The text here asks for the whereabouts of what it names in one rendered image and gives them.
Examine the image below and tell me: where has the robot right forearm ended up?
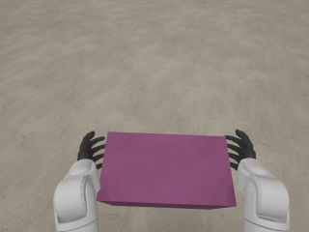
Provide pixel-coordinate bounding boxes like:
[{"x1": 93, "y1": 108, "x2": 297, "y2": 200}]
[{"x1": 236, "y1": 158, "x2": 290, "y2": 232}]

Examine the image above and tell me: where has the carton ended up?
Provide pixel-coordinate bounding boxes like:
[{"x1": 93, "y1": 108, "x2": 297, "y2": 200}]
[{"x1": 97, "y1": 131, "x2": 237, "y2": 210}]

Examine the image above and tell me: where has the right robot hand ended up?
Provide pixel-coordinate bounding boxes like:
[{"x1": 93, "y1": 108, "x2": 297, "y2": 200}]
[{"x1": 225, "y1": 130, "x2": 256, "y2": 171}]

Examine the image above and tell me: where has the robot left forearm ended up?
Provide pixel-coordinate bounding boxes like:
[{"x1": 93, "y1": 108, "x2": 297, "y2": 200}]
[{"x1": 53, "y1": 159, "x2": 101, "y2": 232}]

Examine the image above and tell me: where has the left robot hand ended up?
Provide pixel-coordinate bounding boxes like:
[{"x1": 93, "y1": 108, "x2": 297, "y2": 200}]
[{"x1": 77, "y1": 130, "x2": 105, "y2": 170}]

